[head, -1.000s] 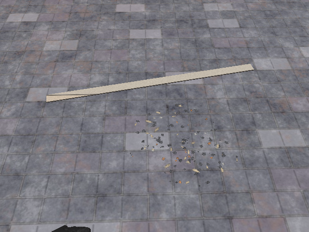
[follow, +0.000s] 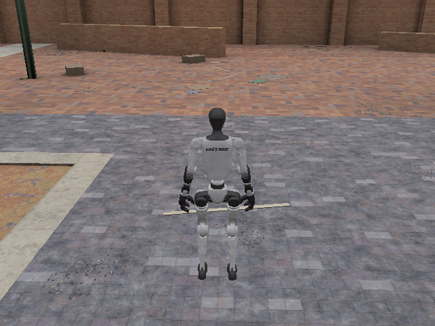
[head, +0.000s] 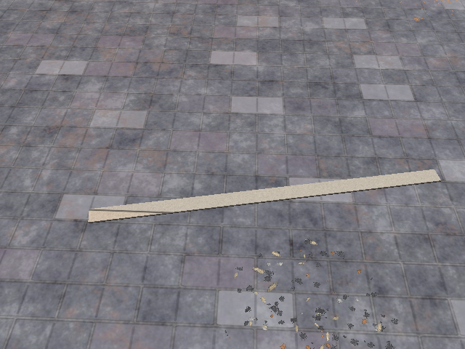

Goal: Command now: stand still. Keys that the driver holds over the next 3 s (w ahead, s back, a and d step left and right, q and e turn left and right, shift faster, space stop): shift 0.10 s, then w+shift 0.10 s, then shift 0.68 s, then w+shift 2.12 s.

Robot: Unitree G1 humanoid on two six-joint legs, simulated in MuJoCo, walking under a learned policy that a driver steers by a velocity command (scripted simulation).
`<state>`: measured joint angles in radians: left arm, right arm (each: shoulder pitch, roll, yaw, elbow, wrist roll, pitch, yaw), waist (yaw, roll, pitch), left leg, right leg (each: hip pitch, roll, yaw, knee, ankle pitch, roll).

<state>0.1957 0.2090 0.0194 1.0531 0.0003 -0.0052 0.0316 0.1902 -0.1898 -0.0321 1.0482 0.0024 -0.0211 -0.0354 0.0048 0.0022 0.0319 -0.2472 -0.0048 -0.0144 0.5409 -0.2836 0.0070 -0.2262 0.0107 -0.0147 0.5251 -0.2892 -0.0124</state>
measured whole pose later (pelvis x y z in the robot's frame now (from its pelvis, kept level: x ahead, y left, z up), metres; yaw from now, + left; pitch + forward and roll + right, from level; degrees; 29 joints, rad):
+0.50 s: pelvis +0.06 -0.02 +0.00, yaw -1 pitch +1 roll +1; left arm 0.32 0.18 0.02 1.09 0.01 -0.07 0.02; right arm 0.19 -0.22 -0.05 1.05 0.02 -0.04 -0.03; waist 0.01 0.01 0.01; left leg -0.42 0.01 0.02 0.95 -0.46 -0.01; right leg -0.15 0.02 -0.03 0.46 -0.33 -0.05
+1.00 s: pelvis +0.10 +0.01 -0.01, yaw -1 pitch +0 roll +1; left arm 0.32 0.18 0.03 1.11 -0.02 -0.03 0.03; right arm 0.17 -0.20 -0.07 1.09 0.03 -0.04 -0.02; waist 0.01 -0.01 0.00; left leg -0.31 -0.03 0.03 0.61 -0.35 0.07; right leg -0.14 -0.01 -0.02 0.61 -0.51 -0.07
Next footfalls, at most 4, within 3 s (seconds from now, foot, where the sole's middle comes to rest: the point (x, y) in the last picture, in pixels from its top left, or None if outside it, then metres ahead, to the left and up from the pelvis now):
0.62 left None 0.16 0.11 -0.77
1.46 left None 0.47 0.13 -0.77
1.96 right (249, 223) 0.93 -0.02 -0.77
2.42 left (206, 131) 1.39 0.15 -0.77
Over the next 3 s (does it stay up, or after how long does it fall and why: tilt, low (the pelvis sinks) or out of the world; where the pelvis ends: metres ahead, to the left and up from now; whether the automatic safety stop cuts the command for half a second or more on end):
stays up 1.74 0.05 -0.01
